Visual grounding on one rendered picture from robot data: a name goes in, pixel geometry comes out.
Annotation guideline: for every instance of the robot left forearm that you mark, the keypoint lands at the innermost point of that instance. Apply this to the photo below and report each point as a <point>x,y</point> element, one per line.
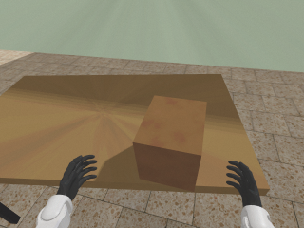
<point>56,214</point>

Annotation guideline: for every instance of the robot right hand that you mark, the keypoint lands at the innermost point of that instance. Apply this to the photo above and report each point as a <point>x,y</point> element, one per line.
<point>247,186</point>

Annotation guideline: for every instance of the table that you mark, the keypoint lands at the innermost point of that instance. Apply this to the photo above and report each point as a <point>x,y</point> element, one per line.
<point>46,121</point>

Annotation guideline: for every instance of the robot left hand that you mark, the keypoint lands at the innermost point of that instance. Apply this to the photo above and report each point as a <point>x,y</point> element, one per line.
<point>73,177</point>

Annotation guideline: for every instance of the carton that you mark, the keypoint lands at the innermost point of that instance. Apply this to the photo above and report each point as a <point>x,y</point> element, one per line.
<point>169,141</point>

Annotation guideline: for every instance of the robot right forearm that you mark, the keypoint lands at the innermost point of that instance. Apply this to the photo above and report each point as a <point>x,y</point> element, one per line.
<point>253,216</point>

